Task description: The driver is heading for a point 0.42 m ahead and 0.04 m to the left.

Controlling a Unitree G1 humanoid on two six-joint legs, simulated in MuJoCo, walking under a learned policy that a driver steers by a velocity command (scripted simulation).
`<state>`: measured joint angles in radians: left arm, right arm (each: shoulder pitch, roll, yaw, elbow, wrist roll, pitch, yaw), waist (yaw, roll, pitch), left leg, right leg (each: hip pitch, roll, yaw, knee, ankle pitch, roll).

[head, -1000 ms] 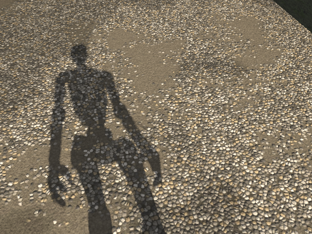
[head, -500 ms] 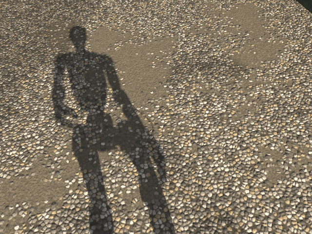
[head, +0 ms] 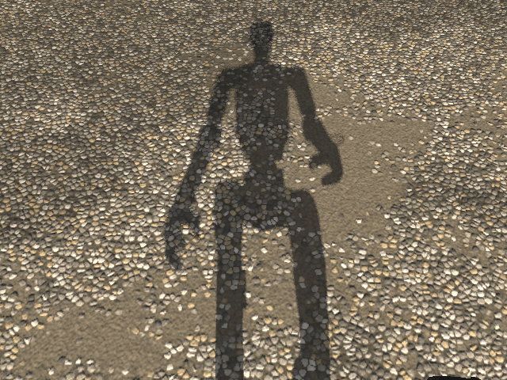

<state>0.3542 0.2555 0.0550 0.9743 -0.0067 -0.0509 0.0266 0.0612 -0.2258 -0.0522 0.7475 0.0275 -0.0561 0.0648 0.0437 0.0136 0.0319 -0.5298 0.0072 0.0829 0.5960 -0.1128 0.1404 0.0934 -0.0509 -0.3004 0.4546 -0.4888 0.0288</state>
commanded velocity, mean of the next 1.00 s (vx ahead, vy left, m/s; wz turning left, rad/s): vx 0.27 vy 0.00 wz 0.30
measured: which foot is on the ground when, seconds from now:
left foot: down 0.00-0.48, up 0.50-0.78, down 0.80-1.00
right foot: down 0.00-0.02, up 0.04-0.44, down 0.46-1.00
